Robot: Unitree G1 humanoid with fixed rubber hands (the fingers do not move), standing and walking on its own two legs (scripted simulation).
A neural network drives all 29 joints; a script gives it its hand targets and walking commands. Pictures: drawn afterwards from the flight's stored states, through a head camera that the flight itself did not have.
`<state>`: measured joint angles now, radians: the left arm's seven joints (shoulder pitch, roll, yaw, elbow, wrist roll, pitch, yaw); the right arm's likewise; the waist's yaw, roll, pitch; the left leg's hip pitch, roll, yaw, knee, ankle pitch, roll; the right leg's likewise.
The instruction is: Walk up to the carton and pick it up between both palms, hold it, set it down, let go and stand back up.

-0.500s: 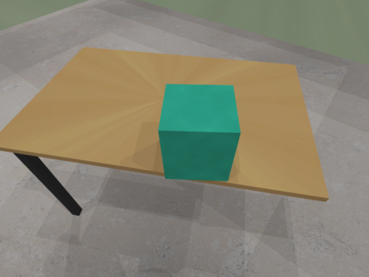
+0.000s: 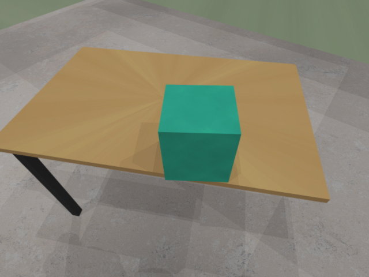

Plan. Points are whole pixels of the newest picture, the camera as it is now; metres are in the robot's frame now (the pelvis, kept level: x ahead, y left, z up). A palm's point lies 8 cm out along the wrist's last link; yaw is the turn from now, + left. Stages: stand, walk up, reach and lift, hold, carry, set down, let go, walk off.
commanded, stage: stand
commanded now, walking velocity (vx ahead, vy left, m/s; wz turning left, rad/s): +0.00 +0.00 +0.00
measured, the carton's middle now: (198, 134) +0.49 -0.03 -0.01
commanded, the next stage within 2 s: walk up in 0.44 s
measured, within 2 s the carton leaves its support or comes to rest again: neither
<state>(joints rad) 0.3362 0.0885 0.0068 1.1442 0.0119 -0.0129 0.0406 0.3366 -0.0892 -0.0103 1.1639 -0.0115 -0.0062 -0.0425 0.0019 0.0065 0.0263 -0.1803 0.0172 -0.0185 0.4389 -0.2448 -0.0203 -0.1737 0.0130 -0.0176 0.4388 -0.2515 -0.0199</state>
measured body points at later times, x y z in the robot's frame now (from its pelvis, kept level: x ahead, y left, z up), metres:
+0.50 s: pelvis +0.01 +0.00 +0.00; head +0.02 +0.00 +0.45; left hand -0.02 +0.20 -0.16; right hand -0.03 -0.20 -0.17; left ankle -0.01 +0.13 -0.74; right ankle -0.01 -0.11 -0.74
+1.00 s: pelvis +0.07 +0.00 -0.02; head +0.10 +0.00 +0.43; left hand +0.10 +0.25 -0.16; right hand +0.00 -0.23 -0.16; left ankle +0.00 +0.13 -0.74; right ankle +0.10 -0.11 -0.72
